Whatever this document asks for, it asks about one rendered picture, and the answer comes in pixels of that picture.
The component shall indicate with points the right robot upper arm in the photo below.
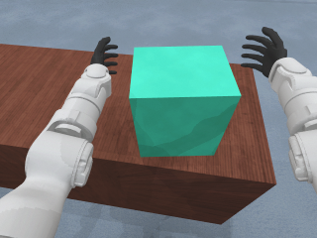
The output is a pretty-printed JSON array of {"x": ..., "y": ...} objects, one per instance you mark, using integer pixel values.
[{"x": 303, "y": 156}]

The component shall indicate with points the carton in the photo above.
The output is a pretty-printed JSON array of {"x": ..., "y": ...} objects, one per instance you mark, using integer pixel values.
[{"x": 182, "y": 99}]

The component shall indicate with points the left robot hand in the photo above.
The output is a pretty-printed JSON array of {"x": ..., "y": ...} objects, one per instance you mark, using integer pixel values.
[{"x": 99, "y": 56}]

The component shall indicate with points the pedestal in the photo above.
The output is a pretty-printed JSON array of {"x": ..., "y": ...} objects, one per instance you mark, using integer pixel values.
[{"x": 34, "y": 84}]

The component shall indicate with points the right robot hand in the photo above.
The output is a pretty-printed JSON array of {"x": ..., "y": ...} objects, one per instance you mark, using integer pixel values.
[{"x": 274, "y": 51}]

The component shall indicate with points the left robot upper arm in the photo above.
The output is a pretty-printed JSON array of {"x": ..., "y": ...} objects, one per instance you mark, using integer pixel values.
[{"x": 57, "y": 164}]

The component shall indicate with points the left robot forearm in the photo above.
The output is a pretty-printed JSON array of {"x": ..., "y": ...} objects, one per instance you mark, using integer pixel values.
[{"x": 82, "y": 107}]

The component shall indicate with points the right robot forearm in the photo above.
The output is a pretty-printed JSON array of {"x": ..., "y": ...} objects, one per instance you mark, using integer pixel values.
[{"x": 296, "y": 89}]

